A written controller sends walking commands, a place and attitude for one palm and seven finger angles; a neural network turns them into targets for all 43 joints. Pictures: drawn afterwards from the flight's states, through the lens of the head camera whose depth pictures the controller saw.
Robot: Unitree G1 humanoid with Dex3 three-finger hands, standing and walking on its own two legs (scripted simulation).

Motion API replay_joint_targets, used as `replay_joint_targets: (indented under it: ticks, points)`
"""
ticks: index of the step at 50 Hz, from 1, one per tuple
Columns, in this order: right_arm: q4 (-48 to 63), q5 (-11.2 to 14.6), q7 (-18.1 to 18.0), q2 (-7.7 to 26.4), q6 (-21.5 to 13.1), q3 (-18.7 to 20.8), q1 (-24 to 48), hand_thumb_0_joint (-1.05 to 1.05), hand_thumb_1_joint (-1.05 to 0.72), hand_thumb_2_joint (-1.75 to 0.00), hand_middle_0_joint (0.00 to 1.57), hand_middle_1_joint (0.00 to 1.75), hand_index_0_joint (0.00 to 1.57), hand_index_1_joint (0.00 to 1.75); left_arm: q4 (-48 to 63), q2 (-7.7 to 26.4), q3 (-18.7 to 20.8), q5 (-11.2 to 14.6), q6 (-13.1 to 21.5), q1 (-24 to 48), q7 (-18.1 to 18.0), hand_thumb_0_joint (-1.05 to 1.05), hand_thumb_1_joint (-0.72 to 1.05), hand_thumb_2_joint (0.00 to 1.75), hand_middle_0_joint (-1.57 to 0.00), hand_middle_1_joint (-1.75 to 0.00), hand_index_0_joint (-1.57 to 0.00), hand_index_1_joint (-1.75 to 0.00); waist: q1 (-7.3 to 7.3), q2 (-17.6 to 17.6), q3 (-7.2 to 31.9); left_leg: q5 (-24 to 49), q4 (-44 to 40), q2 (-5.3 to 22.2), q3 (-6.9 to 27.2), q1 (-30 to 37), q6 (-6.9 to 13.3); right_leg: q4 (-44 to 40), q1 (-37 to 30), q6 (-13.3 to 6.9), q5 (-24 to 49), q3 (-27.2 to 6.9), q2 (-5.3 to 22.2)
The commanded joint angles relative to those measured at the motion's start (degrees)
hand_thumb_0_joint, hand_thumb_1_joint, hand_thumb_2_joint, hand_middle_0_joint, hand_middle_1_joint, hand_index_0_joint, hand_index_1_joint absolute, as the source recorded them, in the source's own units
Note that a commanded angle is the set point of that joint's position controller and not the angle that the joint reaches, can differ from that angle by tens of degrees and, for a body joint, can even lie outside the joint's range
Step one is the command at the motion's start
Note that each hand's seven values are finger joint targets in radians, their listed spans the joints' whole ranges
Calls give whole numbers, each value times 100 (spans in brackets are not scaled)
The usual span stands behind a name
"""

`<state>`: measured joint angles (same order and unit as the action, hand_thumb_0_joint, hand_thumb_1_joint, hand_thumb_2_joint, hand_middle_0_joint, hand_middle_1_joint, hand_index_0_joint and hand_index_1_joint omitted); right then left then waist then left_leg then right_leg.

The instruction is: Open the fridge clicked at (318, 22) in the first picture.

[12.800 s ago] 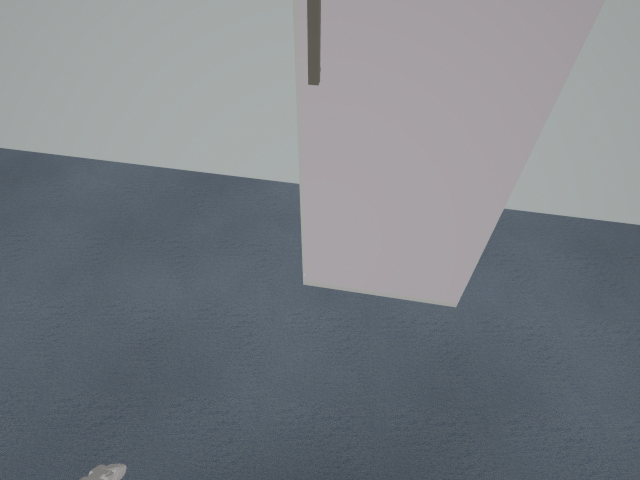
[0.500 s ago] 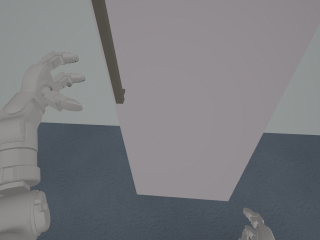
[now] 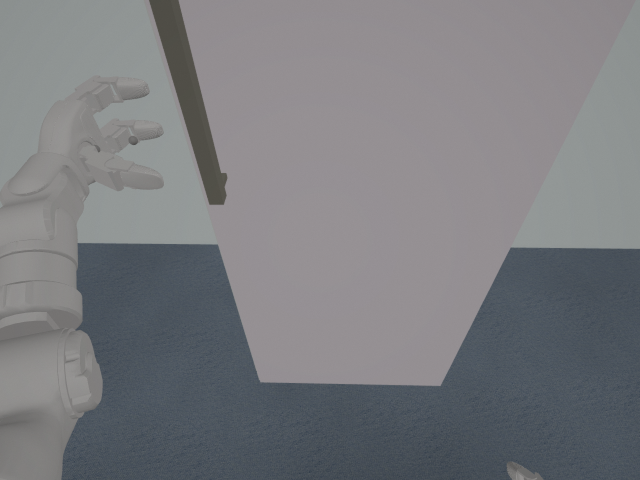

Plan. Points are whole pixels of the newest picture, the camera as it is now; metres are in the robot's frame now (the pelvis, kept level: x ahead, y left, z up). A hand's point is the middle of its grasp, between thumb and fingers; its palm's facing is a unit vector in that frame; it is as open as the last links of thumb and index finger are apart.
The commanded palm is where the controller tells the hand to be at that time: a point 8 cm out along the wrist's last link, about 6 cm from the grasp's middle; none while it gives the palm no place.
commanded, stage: move the hooked fingers beside the handle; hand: left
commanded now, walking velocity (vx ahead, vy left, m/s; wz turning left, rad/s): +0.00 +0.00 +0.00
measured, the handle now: (193, 83) +0.51 +0.18 +0.27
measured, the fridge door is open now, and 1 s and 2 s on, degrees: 0 0 0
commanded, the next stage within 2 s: feel for the door with the fingertips in 0.88 s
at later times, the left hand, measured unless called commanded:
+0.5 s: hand (132, 143) +0.43 +0.24 +0.23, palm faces +0.05 -1.00 -0.03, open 14.0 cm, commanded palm +0.41 +0.28 +0.23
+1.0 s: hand (141, 141) +0.43 +0.23 +0.23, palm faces +0.04 -1.00 -0.02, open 14.0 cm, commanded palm +0.41 +0.28 +0.22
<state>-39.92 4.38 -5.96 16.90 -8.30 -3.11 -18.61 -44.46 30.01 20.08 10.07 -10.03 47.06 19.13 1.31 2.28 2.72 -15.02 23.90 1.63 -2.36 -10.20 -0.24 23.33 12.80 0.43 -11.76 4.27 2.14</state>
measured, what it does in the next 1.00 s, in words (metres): stands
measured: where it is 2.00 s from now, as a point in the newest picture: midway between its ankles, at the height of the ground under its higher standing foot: outside the picture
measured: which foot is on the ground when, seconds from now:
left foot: down 0.00-1.00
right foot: down 0.00-1.00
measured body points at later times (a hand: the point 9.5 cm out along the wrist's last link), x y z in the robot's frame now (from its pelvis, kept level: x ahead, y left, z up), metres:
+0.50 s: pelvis +0.00 +0.00 +0.00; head +0.00 -0.01 +0.45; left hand +0.42 +0.29 +0.23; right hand +0.09 -0.26 -0.11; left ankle -0.03 +0.12 -0.74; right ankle +0.00 -0.12 -0.74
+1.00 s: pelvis +0.00 +0.00 +0.00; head +0.00 -0.01 +0.45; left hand +0.43 +0.28 +0.23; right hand +0.10 -0.25 -0.11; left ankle -0.03 +0.12 -0.74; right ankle +0.00 -0.12 -0.74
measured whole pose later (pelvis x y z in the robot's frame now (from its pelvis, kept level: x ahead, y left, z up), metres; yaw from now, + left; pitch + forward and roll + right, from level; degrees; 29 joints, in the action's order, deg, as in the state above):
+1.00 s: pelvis +0.00 +0.00 +0.00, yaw -1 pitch +2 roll +0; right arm -38.9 4.1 -5.2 16.2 -7.2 -3.5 -18.4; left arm -50.4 30.1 20.0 8.5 -7.9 49.9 17.5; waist 1.9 2.2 2.9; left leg -14.6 23.8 1.6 -2.9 -11.3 0.0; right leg 22.9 14.0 0.6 -10.9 3.6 2.0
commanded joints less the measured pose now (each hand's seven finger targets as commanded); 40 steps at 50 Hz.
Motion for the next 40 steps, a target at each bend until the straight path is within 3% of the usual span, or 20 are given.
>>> replay_joint_targets:
  ticks: [1, 3, 4, 7, 8, 11, 13, 17, 18, 21, 24, 25, 30, 31, 32, 33, 36, 39, 40]
  points:
    - [711, 21, 3, 754, -278, 310, 242, 0, -90, -90, 20, 30, 20, 30, 979, 1457, 237, 53, 445, 2886, -47, 0, -50, 30, -30, -120, -30, -120, 22, 39, 1499, 1836, -156, -94, 182, 335, 207, -39, -662, -245, 1887, -187, -122]
    - [658, 14, 2, 800, -243, 327, 137, 0, -90, -90, 20, 30, 20, 30, 599, 1610, 368, 27, 422, 2889, -81, 0, -50, 30, -30, -120, -30, -120, 26, -234, 1348, 1597, -201, -89, 198, 131, 209, -59, -606, -235, 1727, -177, -124]
    - [649, 22, -3, 810, -227, 337, 118, 0, -90, -90, 20, 30, 20, 30, 543, 1673, 379, 1, 442, 2987, -88, 0, -50, 30, -30, -120, -30, -120, 38, -63, 1354, 1483, -189, -97, 160, 119, 213, -70, -567, -233, 1636, -212, -113]
    - [711, 5, 12, 818, -206, 350, 48, 0, -90, -90, 20, 30, 20, 30, 613, 1915, 496, -93, 618, 3072, -111, 0, -50, 30, -30, -120, -30, -120, 17, -87, 1575, 1555, -192, -105, 173, 138, 230, -42, -728, -236, 1701, -233, -109]
    - [745, 4, 14, 796, -207, 349, 58, 0, -90, -90, 20, 30, 20, 30, 807, 1796, 382, -98, 694, 3111, -86, 0, -50, 30, -30, -120, -30, -120, 22, 106, 1713, 1713, -175, -98, 173, 252, 218, -4, -764, -251, 1813, -236, -107]
    - [796, -4, 30, 781, -221, 362, 62, 0, -90, -90, 20, 30, 20, 30, 1033, 1742, 445, 6, 787, 3001, -25, 0, -50, 30, -30, -120, -30, -120, -16, 32, 1928, 2066, -128, -77, 174, 450, 223, 29, -888, -245, 2105, -229, -134]
    - [771, 15, 41, 770, -228, 344, 90, 0, -90, -90, 20, 30, 20, 30, 933, 1517, 295, 53, 710, 2984, 9, 0, -50, 30, -30, -120, -30, -120, 16, 103, 1651, 1855, -179, -82, 170, 364, 207, -26, -714, -244, 1914, -205, -145]
    - [719, 24, 36, 821, -183, 351, 45, 0, -90, -90, 20, 30, 20, 30, 527, 1672, 414, 7, 523, 2783, -38, 0, -50, 30, -30, -120, -30, -120, 28, -133, 1296, 1363, -237, -88, 134, 84, 236, -121, -521, -217, 1521, -205, -152]
    - [707, 17, 27, 833, -180, 345, 34, 0, -90, -90, 20, 30, 20, 30, 578, 1770, 425, -40, 540, 2953, -61, 0, -50, 30, -30, -120, -30, -120, 50, -37, 1299, 1312, -256, -92, 166, 52, 222, -122, -522, -232, 1458, -208, -142]
    - [775, 3, 13, 816, -174, 353, 37, 0, -90, -90, 20, 30, 20, 30, 1051, 1951, 476, -72, 718, 3240, -68, 0, -50, 30, -30, -120, -30, -120, 60, 155, 1733, 1638, -186, -103, 172, 280, 228, -62, -742, -244, 1745, -241, -140]
    - [781, 9, 3, 771, -227, 336, 90, 0, -90, -90, 20, 30, 20, 30, 1168, 1650, 274, 13, 823, 3348, 0, 0, -50, 30, -30, -120, -30, -120, 104, 248, 1781, 1753, -160, -87, 197, 481, 209, -63, -676, -257, 1791, -226, -159]
    - [801, 10, 4, 761, -237, 343, 83, 0, -90, -90, 20, 30, 20, 30, 1123, 1499, 200, 65, 819, 3190, 32, 0, -50, 30, -30, -120, -30, -120, 102, 90, 1753, 1852, -145, -74, 189, 519, 226, -70, -659, -255, 1826, -204, -172]
    - [732, 15, 26, 811, -200, 324, 87, 0, -90, -90, 20, 30, 20, 30, 561, 1550, 271, 17, 552, 2875, 18, 0, -50, 30, -30, -120, -30, -120, 35, 157, 1386, 1550, -197, -111, 147, 183, 199, -99, -536, -259, 1633, -199, -149]
    - [731, 27, 33, 794, -183, 312, 109, 0, -90, -90, 20, 30, 20, 30, 589, 1534, 231, -8, 539, 2948, -4, 0, -50, 30, -30, -120, -30, -120, 64, 184, 1329, 1507, -214, -105, 170, 161, 193, -105, -496, -255, 1580, -193, -154]
    - [743, 18, 33, 791, -187, 315, 114, 0, -90, -90, 20, 30, 20, 30, 539, 1391, 116, -4, 534, 3064, -18, 0, -50, 30, -30, -120, -30, -120, 111, -1, 1310, 1395, -213, -100, 185, 145, 205, -117, -432, -241, 1508, -193, -157]
    - [727, 14, 25, 810, -180, 341, 77, 0, -90, -90, 20, 30, 20, 30, 559, 1545, 252, 1, 568, 3071, -43, 0, -50, 30, -30, -120, -30, -120, 113, -184, 1391, 1419, -197, -85, 191, 151, 219, -110, -484, -232, 1551, -198, -157]
    - [825, 4, 31, 760, -204, 326, 164, 0, -90, -90, 20, 30, 20, 30, 1165, 1493, 185, 30, 751, 3312, -58, 0, -50, 30, -30, -120, -30, -120, 72, 201, 1778, 1732, -158, -91, 210, 455, 199, -62, -623, -256, 1739, -225, -160]
    - [784, -3, 30, 734, -219, 319, 175, 0, -90, -90, 20, 30, 20, 30, 1098, 1347, 179, 77, 729, 3233, -71, 0, -50, 30, -30, -120, -30, -120, 58, 184, 1738, 1823, -147, -86, 210, 492, 183, -48, -612, -263, 1815, -206, -173]
    - [796, -3, 41, 755, -202, 329, 159, 0, -90, -90, 20, 30, 20, 30, 1064, 1521, 337, 79, 714, 3012, -99, 0, -50, 30, -30, -120, -30, -120, -7, -30, 1746, 1896, -154, -80, 205, 440, 196, -59, -698, -260, 1862, -186, -184]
